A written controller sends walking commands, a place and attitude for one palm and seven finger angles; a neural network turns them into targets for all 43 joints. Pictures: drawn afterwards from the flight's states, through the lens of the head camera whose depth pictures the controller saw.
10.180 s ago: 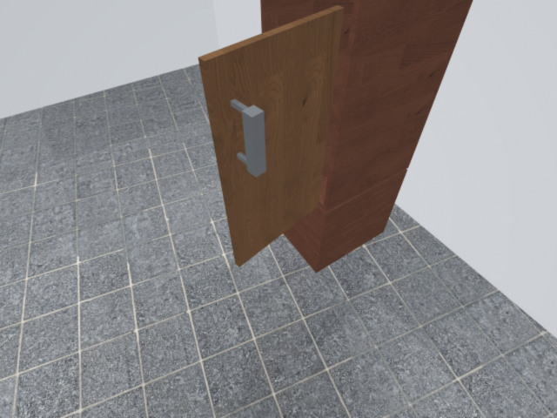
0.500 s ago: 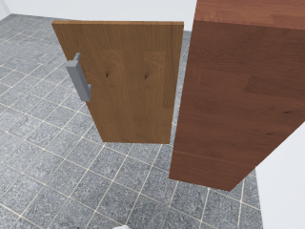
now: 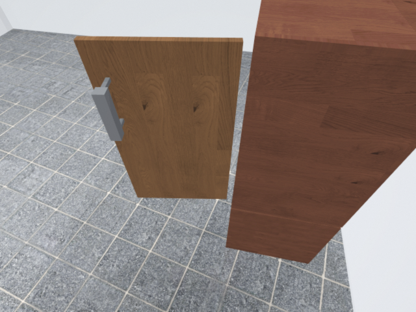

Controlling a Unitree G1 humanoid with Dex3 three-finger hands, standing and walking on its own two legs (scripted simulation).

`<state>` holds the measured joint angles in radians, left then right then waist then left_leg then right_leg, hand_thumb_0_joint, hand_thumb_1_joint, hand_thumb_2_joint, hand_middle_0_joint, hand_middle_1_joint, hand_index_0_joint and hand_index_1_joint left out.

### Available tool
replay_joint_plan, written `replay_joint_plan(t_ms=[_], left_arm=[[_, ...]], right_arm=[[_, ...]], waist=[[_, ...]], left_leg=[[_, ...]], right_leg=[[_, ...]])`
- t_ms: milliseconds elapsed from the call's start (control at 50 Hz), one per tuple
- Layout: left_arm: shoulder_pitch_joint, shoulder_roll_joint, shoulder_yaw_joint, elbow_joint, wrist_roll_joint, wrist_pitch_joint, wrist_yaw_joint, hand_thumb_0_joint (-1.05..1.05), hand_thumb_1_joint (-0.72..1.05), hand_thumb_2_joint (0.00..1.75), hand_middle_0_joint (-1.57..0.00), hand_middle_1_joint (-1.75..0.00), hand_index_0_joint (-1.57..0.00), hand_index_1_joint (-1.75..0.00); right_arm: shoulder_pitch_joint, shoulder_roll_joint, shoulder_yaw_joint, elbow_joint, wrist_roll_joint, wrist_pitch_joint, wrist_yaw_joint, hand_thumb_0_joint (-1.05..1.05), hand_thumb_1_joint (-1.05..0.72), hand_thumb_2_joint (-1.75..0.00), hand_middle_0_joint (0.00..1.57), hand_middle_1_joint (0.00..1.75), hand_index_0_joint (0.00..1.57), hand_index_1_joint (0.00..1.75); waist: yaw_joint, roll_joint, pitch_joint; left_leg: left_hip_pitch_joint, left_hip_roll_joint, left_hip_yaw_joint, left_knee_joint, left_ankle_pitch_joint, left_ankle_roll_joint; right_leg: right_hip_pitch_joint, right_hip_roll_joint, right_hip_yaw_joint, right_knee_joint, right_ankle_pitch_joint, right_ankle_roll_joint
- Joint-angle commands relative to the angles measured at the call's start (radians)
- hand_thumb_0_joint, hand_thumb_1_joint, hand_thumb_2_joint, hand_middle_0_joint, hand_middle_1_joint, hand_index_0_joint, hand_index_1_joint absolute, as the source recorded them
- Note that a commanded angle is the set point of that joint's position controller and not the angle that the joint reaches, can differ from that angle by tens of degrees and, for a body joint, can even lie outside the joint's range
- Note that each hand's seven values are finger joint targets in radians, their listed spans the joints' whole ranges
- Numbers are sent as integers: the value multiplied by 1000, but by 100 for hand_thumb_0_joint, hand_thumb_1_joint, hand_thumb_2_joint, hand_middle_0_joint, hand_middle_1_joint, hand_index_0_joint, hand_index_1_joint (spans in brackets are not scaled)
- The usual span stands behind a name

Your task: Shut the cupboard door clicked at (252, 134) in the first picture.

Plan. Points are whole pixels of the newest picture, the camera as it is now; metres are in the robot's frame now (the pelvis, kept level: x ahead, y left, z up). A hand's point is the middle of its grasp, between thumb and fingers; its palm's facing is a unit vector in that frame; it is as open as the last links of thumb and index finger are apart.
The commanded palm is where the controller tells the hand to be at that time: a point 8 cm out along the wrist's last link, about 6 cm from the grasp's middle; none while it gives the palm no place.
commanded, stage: look again from close up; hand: left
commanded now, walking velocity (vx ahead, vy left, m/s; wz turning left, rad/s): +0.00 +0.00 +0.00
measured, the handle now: (112, 109) +0.52 +0.25 +0.10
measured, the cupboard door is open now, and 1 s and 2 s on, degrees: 100 100 100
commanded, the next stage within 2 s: shuffle to correct the standing spot in 0.36 s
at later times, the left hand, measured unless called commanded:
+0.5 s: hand out of the picture +0.02 +0.20 -0.17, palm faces +0.00 -0.98 -0.20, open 7.3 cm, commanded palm none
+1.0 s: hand out of the picture +0.06 +0.21 -0.18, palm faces +0.01 -0.98 -0.22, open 7.3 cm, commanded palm none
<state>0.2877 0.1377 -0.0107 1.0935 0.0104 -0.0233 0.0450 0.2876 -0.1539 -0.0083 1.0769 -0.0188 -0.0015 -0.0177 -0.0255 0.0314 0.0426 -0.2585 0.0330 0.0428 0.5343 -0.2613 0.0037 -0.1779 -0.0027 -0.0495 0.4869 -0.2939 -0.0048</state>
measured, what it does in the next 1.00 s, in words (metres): shifts its weight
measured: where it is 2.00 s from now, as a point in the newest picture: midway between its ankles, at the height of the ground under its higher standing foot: outside the picture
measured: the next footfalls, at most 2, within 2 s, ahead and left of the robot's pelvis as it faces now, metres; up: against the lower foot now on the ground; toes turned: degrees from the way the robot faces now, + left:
none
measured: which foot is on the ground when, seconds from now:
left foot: down 0.00-1.00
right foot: down 0.00-1.00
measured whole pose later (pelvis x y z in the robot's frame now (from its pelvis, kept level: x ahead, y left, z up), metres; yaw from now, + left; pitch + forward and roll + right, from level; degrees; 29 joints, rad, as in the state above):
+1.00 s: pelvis +0.05 +0.03 +0.00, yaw -1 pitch +0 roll +0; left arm 0.27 0.17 0.01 1.06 0.01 0.00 0.05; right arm 0.23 -0.16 -0.01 1.08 -0.01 -0.01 -0.05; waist 0.00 -0.01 0.07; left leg -0.18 -0.02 0.09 0.49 -0.31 0.05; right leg -0.15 -0.05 -0.02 0.53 -0.33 0.03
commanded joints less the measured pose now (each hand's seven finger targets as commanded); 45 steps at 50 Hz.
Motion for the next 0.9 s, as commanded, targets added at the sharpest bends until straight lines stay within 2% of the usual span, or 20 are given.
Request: replay_joint_plan(t_ms=[0,80,120,160,200,260,400,440,460,540,580,660,700,720,740,780,800,840,880], left_arm=[[32,123,22,-68,5,-17,0,0,90,90,-20,-30,-20,-30],[46,121,20,-73,4,-7,-3,0,90,90,-20,-30,-20,-30],[57,125,20,-73,3,-7,-5,0,90,90,-20,-30,-20,-30],[53,126,19,-72,3,-5,-6,0,90,90,-20,-30,-20,-30],[56,132,20,-73,5,-5,-7,0,90,90,-20,-30,-20,-30],[59,137,18,-68,3,-2,-8,0,90,90,-20,-30,-20,-30],[54,155,18,-55,5,-2,-9,0,90,90,-20,-30,-20,-30],[51,160,19,-51,3,-3,-9,0,90,90,-20,-30,-20,-30],[56,142,15,-43,3,-1,-8,0,90,90,-20,-30,-20,-30],[69,147,22,-42,14,7,-17,0,90,90,-20,-30,-20,-30],[78,147,27,-44,16,7,-21,0,90,90,-20,-30,-20,-30],[102,168,41,-41,15,-1,-23,0,90,90,-20,-30,-20,-30],[104,164,43,-40,12,-2,-18,0,90,90,-20,-30,-20,-30],[98,152,40,-39,11,-1,-13,0,90,90,-20,-30,-20,-30],[95,138,35,-38,10,0,-7,0,90,90,-20,-30,-20,-30],[97,124,28,-35,3,3,3,0,90,90,-20,-30,-20,-30],[98,135,31,-34,1,2,7,0,90,90,-20,-30,-20,-30],[94,151,38,-39,-2,8,13,0,90,90,-20,-30,-20,-30],[89,144,40,-50,-1,13,15,0,90,90,-20,-30,-20,-30]], right_arm=[[38,-82,-3,-76,2,-29,1,0,-90,-90,20,30,20,30],[38,-103,-3,-81,3,-26,0,0,-90,-90,20,30,20,30],[28,-105,0,-75,3,-28,-1,0,-90,-90,20,30,20,30],[29,-114,-1,-70,3,-29,-1,0,-90,-90,20,30,20,30],[27,-112,0,-63,5,-33,-2,0,-90,-90,20,30,20,30],[14,-130,0,-59,5,-33,-2,0,-90,-90,20,30,20,30],[-5,-139,0,-37,9,-38,-5,0,-90,-90,20,30,20,30],[-14,-148,0,-34,8,-38,-5,0,-90,-90,20,30,20,30],[-7,-134,4,-25,7,-36,-4,0,-90,-90,20,30,20,30],[-2,-137,-1,-24,2,-21,3,0,-90,-90,20,30,20,30],[-6,-141,-4,-31,0,-18,6,0,-90,-90,20,30,20,30],[-1,-122,-2,-45,1,-28,8,0,-90,-90,20,30,20,30],[7,-106,3,-39,4,-34,3,0,-90,-90,20,30,20,30],[18,-113,4,-32,4,-38,-1,0,-90,-90,20,30,20,30],[38,-124,4,-19,4,-41,-7,0,-90,-90,20,30,20,30],[58,-135,2,-1,9,-42,-21,0,-90,-90,20,30,20,30],[47,-140,-3,-1,13,-42,-28,0,-90,-90,20,30,20,30],[41,-152,-12,-10,16,-36,-34,0,-90,-90,20,30,20,30],[37,-147,-19,-16,16,-31,-36,0,-90,-90,20,30,20,30]], waist=[[14,-26,32],[17,-60,50],[27,-34,45],[24,-58,43],[29,-38,33],[32,-22,27],[37,-35,16],[33,-36,-6],[31,-31,-21],[35,-18,55],[37,-29,90],[41,-97,85],[37,-113,63],[30,-76,39],[26,-31,4],[29,41,-40],[35,35,-33],[32,15,-55],[32,11,-65]], left_leg=[[-8,52,-81,-99,113,25],[-18,50,-95,-133,34,29],[-17,49,-95,-146,39,32],[-4,52,-95,-154,39,33],[0,57,-95,-163,77,36],[9,61,-97,-176,61,36],[40,65,-86,-173,142,39],[63,65,-82,-165,173,36],[74,65,-78,-165,151,35],[9,54,-84,-183,-131,44],[-21,48,-85,-175,-190,47],[-47,10,-31,-72,-71,44],[-19,14,-20,-57,83,42],[28,31,-35,-62,209,42],[98,59,-54,-63,388,47],[172,95,-76,-58,729,57],[183,101,-75,-50,839,59],[211,104,-73,-50,888,53],[226,111,-69,-57,880,56]], right_leg=[[-72,-91,95,-85,53,-47],[-83,-82,101,-87,-32,-39],[-65,-84,100,-88,-9,-37],[-70,-84,98,-88,-4,-33],[-45,-85,87,-85,45,-30],[-44,-87,91,-87,46,-26],[-15,-95,89,-98,120,-17],[-12,-99,93,-96,144,-17],[-5,-99,91,-96,122,-16],[-54,-90,89,-89,-111,-33],[-80,-91,102,-91,-163,-43],[-39,-129,147,-97,-96,-68],[-14,-131,128,-66,90,-60],[-16,-117,99,-17,210,-49],[-26,-98,59,32,282,-33],[-8,-86,36,40,302,-7],[1,-86,40,30,342,-4],[12,-90,38,35,378,-3],[1,-90,40,39,378,-1]])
